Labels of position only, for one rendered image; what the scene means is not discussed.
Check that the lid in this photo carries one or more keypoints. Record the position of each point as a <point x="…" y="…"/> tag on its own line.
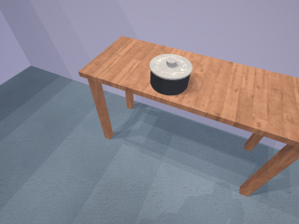
<point x="160" y="69"/>

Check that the pot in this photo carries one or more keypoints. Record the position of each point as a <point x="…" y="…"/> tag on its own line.
<point x="169" y="86"/>

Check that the table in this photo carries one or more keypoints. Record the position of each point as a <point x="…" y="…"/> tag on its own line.
<point x="252" y="99"/>

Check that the knob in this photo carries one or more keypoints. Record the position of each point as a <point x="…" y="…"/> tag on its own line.
<point x="171" y="61"/>

